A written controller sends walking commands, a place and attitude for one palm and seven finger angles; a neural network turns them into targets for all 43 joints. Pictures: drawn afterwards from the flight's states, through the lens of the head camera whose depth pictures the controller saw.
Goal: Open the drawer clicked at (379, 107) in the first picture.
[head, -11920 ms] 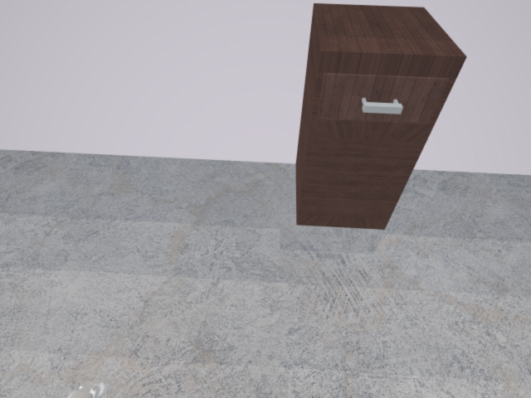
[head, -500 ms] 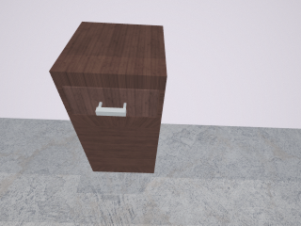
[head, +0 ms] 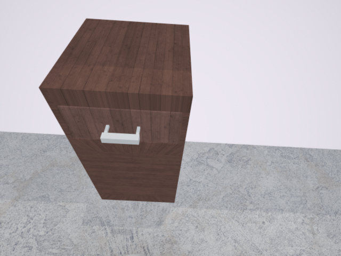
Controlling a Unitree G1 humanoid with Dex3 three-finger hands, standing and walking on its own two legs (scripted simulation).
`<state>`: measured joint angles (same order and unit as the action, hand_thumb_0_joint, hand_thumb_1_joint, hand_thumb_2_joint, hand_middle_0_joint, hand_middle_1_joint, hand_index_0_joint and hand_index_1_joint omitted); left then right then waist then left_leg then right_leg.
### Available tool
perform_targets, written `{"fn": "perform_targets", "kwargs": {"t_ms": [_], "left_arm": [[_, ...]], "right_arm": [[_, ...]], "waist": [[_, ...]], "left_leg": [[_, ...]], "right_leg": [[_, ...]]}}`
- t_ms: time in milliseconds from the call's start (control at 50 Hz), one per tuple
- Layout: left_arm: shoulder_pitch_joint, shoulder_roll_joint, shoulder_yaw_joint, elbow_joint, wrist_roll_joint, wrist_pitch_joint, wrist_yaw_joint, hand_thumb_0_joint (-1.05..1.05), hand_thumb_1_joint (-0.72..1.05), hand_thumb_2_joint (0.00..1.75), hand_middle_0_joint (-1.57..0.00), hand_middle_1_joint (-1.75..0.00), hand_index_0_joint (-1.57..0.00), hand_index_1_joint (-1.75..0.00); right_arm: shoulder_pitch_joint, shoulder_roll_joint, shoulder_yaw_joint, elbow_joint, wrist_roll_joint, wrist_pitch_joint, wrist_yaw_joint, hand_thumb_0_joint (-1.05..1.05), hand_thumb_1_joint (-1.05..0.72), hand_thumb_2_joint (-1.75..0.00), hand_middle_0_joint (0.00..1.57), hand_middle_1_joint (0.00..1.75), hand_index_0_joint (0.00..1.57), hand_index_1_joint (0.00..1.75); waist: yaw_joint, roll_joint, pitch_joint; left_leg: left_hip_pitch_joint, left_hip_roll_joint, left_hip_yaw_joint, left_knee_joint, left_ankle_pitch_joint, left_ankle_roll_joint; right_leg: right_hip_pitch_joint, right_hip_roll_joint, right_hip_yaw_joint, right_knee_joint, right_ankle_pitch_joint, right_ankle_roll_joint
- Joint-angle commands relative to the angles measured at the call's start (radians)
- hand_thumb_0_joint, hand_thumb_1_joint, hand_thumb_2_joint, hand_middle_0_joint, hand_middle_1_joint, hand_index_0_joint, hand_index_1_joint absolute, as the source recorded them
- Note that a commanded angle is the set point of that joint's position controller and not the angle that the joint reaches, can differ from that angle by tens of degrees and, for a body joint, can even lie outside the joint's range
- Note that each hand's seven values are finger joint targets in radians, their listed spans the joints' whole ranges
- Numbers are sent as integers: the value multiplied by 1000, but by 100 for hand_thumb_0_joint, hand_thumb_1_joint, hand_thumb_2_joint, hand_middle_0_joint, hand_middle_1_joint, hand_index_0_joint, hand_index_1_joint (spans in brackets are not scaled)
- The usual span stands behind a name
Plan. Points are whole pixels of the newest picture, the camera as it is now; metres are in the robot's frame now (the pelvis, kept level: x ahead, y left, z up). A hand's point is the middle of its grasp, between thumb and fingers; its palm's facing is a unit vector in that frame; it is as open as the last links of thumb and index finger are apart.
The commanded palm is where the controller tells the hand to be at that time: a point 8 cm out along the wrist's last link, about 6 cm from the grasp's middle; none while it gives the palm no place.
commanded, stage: come to a stop and stand still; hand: left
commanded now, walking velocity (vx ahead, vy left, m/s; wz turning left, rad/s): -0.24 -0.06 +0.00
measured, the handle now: (121, 133) +0.48 +0.19 -0.07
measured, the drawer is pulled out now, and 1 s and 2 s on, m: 0.00 0.00 0.00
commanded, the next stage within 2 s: look again from close up in 1.18 s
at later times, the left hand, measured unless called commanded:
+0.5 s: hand out of the picture +0.02 +0.15 -0.15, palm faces +0.02 -0.96 -0.26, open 7.4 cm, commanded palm none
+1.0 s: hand out of the picture -0.06 +0.19 -0.17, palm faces +0.06 -0.98 -0.17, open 7.4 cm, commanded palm none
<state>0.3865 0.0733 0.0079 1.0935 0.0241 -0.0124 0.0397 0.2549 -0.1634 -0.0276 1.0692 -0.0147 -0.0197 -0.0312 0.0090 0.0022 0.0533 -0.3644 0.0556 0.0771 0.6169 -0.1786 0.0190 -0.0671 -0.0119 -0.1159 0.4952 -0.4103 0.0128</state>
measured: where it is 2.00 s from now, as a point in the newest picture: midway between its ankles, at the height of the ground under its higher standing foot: outside the picture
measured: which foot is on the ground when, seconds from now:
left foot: down 0.00-0.36, up 0.38-0.70, down 0.72-1.00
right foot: down 0.00-0.06, up 0.08-0.34, down 0.36-1.00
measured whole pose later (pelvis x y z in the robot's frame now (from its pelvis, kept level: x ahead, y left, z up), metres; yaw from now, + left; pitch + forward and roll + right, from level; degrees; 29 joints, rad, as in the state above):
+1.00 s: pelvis -0.03 +0.02 +0.01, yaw +0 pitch -1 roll +0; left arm 0.34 0.15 0.01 1.12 0.03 0.02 0.03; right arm 0.25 -0.17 -0.01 1.07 -0.02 0.00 -0.03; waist 0.03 -0.02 0.00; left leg -0.17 -0.02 0.10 0.46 -0.28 0.06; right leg -0.16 -0.09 -0.05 0.44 -0.26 0.07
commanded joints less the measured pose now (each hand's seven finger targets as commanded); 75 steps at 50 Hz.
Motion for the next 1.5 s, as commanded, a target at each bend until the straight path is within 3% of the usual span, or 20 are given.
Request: {"fn": "perform_targets", "kwargs": {"t_ms": [0,60,140,220,280,300,320,340,440,600,660,720,780,920,1240,1260,1300,1340,1400,1480], "left_arm": [[109,95,21,-66,-9,12,28,0,90,90,-20,-30,-20,-30],[83,119,25,-83,-10,34,22,0,90,90,-20,-30,-20,-30],[1,129,41,-138,-4,46,5,0,90,90,-20,-30,-20,-30],[-24,125,50,-168,-1,58,-9,0,90,90,-20,-30,-20,-30],[53,130,56,-153,2,56,-14,0,90,90,-20,-30,-20,-30],[72,161,61,-148,10,49,-10,0,90,90,-20,-30,-20,-30],[32,232,61,-165,18,35,-6,0,90,90,-20,-30,-20,-30],[-56,279,60,-197,11,31,-2,0,90,90,-20,-30,-20,-30],[-155,257,56,-204,-1,1,-5,0,90,90,-20,-30,-20,-30],[-8,292,84,-143,7,2,1,0,90,90,-20,-30,-20,-30],[-62,276,78,-131,-3,11,-1,0,90,90,-20,-30,-20,-30],[-39,155,47,-127,-12,25,-8,0,90,90,-20,-30,-20,-30],[-48,138,31,-80,1,34,-10,0,90,90,-20,-30,-20,-30],[1,154,18,-5,-2,17,-7,0,90,90,-20,-30,-20,-30],[24,128,12,25,-5,12,2,0,90,90,-20,-30,-20,-30],[-67,306,-2,-71,7,-8,-4,0,90,90,-20,-30,-20,-30],[-36,189,9,-70,6,2,2,0,90,90,-20,-30,-20,-30],[16,166,-5,-67,-5,-5,3,0,90,90,-20,-30,-20,-30],[1,183,-1,-82,-9,-6,3,0,90,90,-20,-30,-20,-30],[2,190,-1,-101,-12,-4,7,0,90,90,-20,-30,-20,-30]], "right_arm": [[151,-148,-20,-18,8,9,-16,0,-90,-90,20,30,20,30],[103,-165,-29,-37,6,17,-28,0,-90,-90,20,30,20,30],[54,-204,-56,-64,-5,29,-37,0,-90,-90,20,30,20,30],[-22,-200,-61,-96,-12,33,-32,0,-90,-90,20,30,20,30],[-83,-182,-57,-115,-11,44,-11,0,-90,-90,20,30,20,30],[-76,-139,-52,-116,-6,52,-1,0,-90,-90,20,30,20,30],[-54,-65,-38,-129,1,62,9,0,-90,-90,20,30,20,30],[-83,-67,-38,-150,-2,74,18,0,-90,-90,20,30,20,30],[-8,-99,-37,-80,-12,68,38,0,-90,-90,20,30,20,30],[-24,-81,-21,-106,-2,43,25,0,-90,-90,20,30,20,30],[96,-69,-16,-66,5,33,14,0,-90,-90,20,30,20,30],[114,-190,-27,-63,-5,21,3,0,-90,-90,20,30,20,30],[28,-149,-11,-63,-4,20,-1,0,-90,-90,20,30,20,30],[62,-120,2,-24,4,11,-5,0,-90,-90,20,30,20,30],[106,-89,15,26,3,-1,-10,0,-90,-90,20,30,20,30],[76,-199,4,-80,1,-5,6,0,-90,-90,20,30,20,30],[82,-167,-8,-90,-14,-31,-12,0,-90,-90,20,30,20,30],[104,-122,6,-93,-6,-26,-14,0,-90,-90,20,30,20,30],[109,-110,5,-97,-4,-15,-6,0,-90,-90,20,30,20,30],[112,-101,10,-80,-2,-6,0,0,-90,-90,20,30,20,30]], "waist": [[-18,124,-41],[-20,209,-57],[-35,136,-186],[-14,117,-202],[40,77,-152],[49,-42,-119],[28,-273,-62],[26,-304,-15],[-20,-163,61],[55,-113,-28],[-6,-131,-84],[9,161,-89],[19,140,14],[4,-9,-13],[2,8,8],[-25,-11,154],[-13,137,-46],[-5,66,-125],[-13,-62,-69],[-12,-34,-25]], "left_leg": [[266,231,-170,-129,933,118],[277,281,-240,-195,1032,185],[383,320,-234,-173,905,226],[253,297,-188,-207,643,188],[29,215,-127,-189,175,102],[-56,128,-85,-131,-80,51],[-116,-14,-10,18,-288,-18],[-79,-26,-50,173,-328,-24],[-108,-6,-86,325,-147,-31],[-79,-23,-36,58,-259,-43],[150,-44,-7,-209,-58,-38],[239,204,-249,-292,248,83],[66,157,-209,-386,-17,90],[155,73,-119,-288,116,28],[179,64,-99,-305,173,18],[87,20,-134,-353,34,-26],[154,83,-181,-290,219,-8],[190,71,-151,-212,234,22],[126,40,-109,-163,128,26],[111,37,-86,-152,158,21]], "right_leg": [[-188,-33,38,83,101,3],[-232,-27,62,255,-109,-2],[-333,-23,115,397,-144,-4],[-253,-20,113,331,-51,-1],[-49,-18,66,68,170,-3],[-6,-50,106,-63,201,-8],[-102,-219,329,-246,36,-60],[-281,-341,449,-354,-164,-130],[-244,-253,295,-318,21,-115],[20,-327,293,-186,499,-202],[-54,-255,204,-79,535,-136],[-227,-68,36,50,89,-8],[-148,-69,44,70,83,-7],[-97,-100,90,-98,303,-5],[-89,-106,94,-112,321,-3],[-167,-66,85,-61,151,-19],[-150,-56,65,45,163,-37],[-120,-73,77,-10,241,-38],[-113,-104,111,-30,333,-40],[-116,-105,121,-25,400,-37]]}}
